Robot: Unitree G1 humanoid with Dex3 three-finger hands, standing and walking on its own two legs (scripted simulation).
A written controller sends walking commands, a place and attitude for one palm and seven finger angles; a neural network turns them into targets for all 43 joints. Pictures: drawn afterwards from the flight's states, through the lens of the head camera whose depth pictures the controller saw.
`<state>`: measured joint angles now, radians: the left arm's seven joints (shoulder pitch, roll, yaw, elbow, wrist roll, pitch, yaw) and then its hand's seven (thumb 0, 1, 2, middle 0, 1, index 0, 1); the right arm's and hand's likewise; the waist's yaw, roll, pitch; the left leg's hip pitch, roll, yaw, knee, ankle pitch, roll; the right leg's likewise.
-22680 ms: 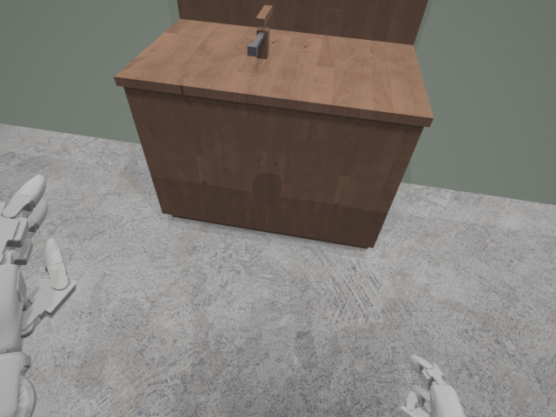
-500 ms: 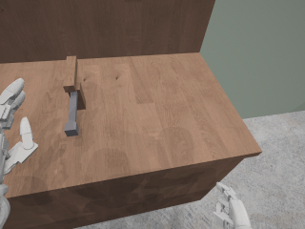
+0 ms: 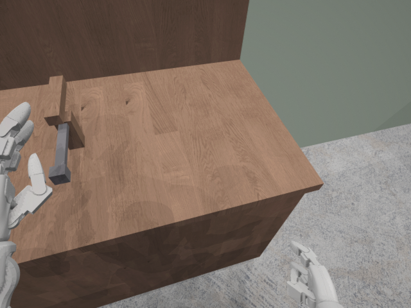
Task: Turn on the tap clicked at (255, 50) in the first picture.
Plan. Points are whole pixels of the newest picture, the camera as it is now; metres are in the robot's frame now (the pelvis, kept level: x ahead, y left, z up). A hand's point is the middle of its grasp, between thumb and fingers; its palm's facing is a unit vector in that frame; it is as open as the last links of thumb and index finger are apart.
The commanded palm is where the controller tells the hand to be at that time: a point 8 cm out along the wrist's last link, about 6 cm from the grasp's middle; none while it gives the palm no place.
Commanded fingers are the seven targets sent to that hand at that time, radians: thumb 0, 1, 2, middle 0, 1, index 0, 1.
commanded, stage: come to a stop and stand still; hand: left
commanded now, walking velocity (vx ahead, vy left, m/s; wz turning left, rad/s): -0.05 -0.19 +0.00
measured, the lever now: (60, 174) +0.32 +0.32 +0.06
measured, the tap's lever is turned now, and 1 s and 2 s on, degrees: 0 0 0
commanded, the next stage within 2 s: look again from close up in 1.04 s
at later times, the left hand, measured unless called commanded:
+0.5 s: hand (33, 181) +0.24 +0.27 +0.17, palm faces +0.40 -0.78 -0.47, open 7.4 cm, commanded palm +0.17 +0.28 +0.18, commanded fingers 0.00 0.90 0.90 -0.20 -0.30 -0.20 -0.30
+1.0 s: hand (10, 169) +0.25 +0.30 +0.18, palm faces +0.37 -0.86 -0.35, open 7.4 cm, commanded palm +0.19 +0.34 +0.18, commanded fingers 0.00 0.90 0.90 -0.20 -0.30 -0.20 -0.30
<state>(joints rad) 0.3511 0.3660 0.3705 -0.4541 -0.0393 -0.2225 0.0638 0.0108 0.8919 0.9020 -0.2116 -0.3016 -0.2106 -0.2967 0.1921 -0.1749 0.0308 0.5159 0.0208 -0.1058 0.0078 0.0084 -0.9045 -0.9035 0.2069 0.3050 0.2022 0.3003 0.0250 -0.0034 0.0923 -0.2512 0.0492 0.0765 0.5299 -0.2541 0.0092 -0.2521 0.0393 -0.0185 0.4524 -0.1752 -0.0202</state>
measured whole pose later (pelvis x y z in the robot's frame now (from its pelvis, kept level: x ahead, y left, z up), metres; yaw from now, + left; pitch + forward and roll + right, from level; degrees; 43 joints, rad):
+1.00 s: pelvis +0.02 +0.07 +0.00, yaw -1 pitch +1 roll -1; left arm 0.37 0.35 0.36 -0.52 -0.03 -0.25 0.09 0.01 0.89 0.90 -0.21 -0.30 -0.21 -0.30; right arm 0.18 -0.17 0.04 0.55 0.00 -0.14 0.03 0.01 -0.90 -0.90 0.21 0.31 0.20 0.30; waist 0.04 -0.04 0.07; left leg -0.21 -0.11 0.06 0.43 -0.24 0.11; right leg -0.20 -0.02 -0.07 0.50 -0.27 -0.03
